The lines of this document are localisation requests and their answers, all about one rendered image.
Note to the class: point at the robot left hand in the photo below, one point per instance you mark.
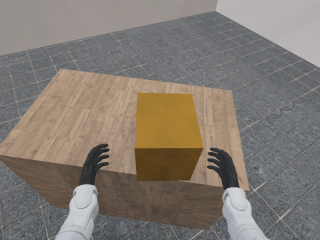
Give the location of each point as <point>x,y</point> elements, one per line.
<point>91,166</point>

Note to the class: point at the left robot forearm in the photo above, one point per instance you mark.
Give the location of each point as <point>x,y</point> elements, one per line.
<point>83,208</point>

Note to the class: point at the carton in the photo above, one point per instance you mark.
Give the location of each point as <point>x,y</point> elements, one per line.
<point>168,142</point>

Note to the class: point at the robot right hand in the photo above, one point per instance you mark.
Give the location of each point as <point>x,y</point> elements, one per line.
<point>226,170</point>

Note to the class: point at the right robot forearm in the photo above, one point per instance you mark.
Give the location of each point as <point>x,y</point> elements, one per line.
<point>237,211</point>

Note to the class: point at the pedestal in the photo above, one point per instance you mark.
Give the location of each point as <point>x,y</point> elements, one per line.
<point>80,110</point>

